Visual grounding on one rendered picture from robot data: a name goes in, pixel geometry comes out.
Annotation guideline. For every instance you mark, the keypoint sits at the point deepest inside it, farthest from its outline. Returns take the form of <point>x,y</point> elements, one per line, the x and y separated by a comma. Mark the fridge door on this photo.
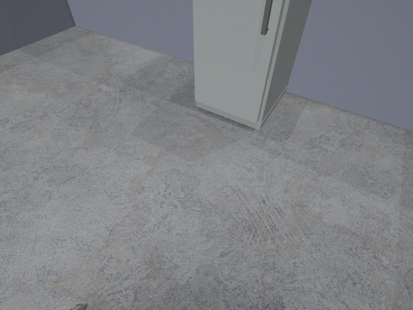
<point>232,59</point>

